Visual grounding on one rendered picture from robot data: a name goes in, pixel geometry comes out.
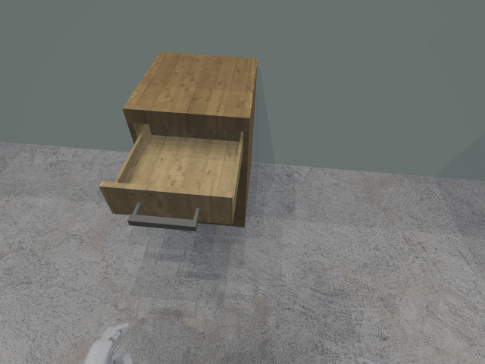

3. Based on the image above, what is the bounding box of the left robot hand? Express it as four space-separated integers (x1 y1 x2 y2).
83 323 133 364

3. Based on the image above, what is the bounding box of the handle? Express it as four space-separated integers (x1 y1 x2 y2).
127 202 200 231

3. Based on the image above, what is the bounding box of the cabinet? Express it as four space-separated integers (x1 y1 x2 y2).
123 52 258 228

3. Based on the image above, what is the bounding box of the drawer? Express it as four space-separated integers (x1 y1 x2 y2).
99 124 243 224

